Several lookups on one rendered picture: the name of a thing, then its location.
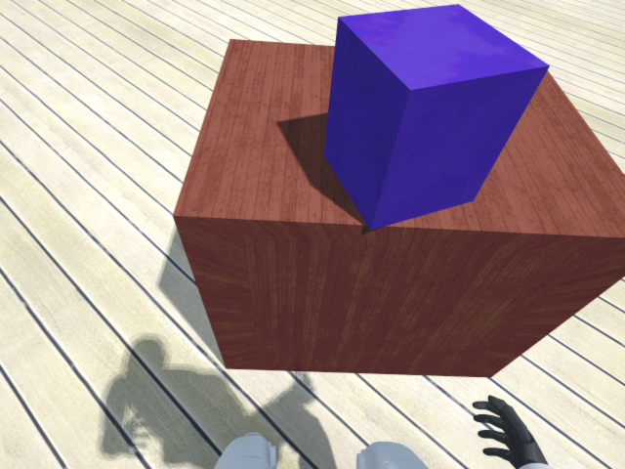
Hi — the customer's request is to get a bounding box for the robot thigh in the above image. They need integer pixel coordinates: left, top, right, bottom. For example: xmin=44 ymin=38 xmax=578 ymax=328
xmin=356 ymin=442 xmax=429 ymax=469
xmin=214 ymin=436 xmax=276 ymax=469

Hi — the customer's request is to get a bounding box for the pedestal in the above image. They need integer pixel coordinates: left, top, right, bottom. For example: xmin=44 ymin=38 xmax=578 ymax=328
xmin=173 ymin=39 xmax=625 ymax=378

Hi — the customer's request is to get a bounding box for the robot left thigh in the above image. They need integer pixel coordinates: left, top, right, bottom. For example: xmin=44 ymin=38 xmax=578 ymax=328
xmin=214 ymin=436 xmax=276 ymax=469

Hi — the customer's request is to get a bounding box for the robot right hand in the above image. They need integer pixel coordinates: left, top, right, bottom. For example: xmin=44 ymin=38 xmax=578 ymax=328
xmin=473 ymin=395 xmax=549 ymax=469

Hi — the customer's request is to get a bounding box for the carton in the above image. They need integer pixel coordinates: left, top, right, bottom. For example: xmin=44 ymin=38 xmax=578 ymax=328
xmin=323 ymin=4 xmax=550 ymax=231

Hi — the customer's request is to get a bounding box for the robot right thigh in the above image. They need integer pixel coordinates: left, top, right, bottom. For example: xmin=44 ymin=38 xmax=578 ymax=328
xmin=356 ymin=442 xmax=429 ymax=469

